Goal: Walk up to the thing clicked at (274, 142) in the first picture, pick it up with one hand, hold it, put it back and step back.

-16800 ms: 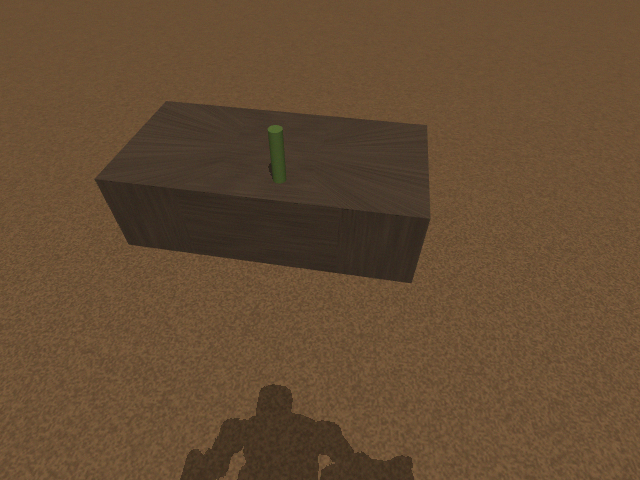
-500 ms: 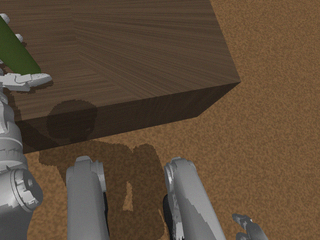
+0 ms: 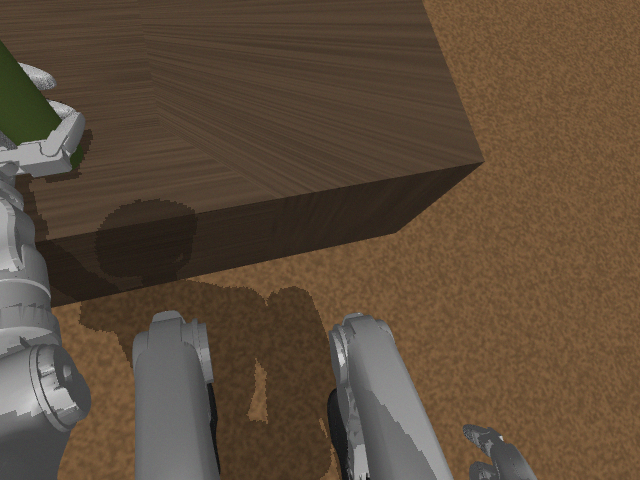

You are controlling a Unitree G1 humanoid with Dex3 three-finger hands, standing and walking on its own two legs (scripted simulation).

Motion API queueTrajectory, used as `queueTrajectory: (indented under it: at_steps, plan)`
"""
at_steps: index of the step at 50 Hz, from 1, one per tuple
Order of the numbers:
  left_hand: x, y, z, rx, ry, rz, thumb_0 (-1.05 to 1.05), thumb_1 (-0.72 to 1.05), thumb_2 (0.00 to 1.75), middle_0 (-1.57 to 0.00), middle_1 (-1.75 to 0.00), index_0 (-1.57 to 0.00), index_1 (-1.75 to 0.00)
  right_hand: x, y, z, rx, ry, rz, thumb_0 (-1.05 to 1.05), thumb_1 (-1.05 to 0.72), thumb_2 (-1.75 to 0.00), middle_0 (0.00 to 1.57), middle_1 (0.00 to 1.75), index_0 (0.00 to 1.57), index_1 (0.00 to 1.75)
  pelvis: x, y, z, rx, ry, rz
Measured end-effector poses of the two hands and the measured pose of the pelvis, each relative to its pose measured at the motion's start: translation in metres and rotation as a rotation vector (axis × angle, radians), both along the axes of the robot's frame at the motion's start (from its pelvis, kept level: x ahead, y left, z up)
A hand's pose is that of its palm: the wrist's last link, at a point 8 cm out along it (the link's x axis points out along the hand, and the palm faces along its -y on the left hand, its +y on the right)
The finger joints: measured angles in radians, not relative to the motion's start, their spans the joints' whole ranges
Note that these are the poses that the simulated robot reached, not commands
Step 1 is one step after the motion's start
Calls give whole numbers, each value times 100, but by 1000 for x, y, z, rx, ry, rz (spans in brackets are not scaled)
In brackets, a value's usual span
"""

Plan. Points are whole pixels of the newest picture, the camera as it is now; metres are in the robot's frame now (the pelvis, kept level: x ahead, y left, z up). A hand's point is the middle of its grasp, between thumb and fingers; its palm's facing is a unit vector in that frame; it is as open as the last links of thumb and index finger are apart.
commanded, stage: settle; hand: left
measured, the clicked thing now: (10, 100) +0.49 +0.31 +0.04
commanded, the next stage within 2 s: lift in 0.94 s
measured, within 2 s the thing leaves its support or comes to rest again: leaves its support in 0.02 s
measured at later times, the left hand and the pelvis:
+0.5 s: hand out of the picture +0.49 +0.31 +0.08, palm faces +0.30 -0.95 -0.01, open 7.0 cm; pelvis +0.01 +0.01 +0.06, yaw +2 degrees
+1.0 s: hand out of the picture +0.49 +0.32 +0.12, palm faces +0.30 -0.96 +0.00, open 7.0 cm; pelvis +0.02 +0.02 +0.10, yaw +3 degrees
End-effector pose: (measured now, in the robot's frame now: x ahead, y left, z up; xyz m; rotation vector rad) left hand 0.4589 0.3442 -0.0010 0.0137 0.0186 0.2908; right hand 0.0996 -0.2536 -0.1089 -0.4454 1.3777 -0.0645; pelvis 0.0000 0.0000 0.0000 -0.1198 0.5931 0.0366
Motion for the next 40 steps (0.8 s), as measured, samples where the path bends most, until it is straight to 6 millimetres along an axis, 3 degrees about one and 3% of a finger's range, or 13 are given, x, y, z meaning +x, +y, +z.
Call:
queueTrajectory:
  at_steps: [8, 16, 40]
  plan:
    - [-1, 3, 27, -3, -27, 9, -2, -4, 110, -88, -114, -91, -114, 3, 2, 13, 0, -26, -14, 0, -91, -90, 20, 30, 20, 30, 1, 1, 12, 1, -7, 7]
    - [-5, 7, 60, 9, -2, 6, -2, -6, 113, -88, -116, -90, -116, 7, 7, 37, 12, -59, -39, 0, -90, -90, 20, 30, 20, 30, 3, 4, 37, 0, -3, 19]
    - [-4, 15, 108, -11, 10, 24, -2, -5, 113, -87, -117, -89, -117, 24, 15, 92, 10, -85, -29, 0, -88, -89, 20, 30, 20, 30, 16, 11, 90, 0, -6, 46]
